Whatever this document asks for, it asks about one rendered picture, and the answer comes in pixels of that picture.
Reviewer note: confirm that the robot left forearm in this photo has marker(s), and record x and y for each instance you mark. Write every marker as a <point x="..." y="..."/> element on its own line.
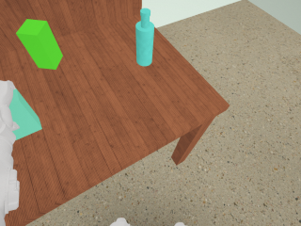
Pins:
<point x="7" y="138"/>

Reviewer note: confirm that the table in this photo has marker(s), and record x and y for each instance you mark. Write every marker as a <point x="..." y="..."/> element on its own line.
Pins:
<point x="100" y="111"/>

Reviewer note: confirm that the sponge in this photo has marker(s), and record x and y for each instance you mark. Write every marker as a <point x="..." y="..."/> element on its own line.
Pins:
<point x="24" y="116"/>

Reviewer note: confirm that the robot left shin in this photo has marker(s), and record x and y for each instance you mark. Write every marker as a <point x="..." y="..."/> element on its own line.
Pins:
<point x="121" y="219"/>

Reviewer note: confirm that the robot left hand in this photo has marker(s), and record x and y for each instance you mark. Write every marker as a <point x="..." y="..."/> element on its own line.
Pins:
<point x="6" y="95"/>

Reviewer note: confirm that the left robot upper arm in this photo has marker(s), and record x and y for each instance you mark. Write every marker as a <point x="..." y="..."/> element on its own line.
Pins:
<point x="9" y="192"/>

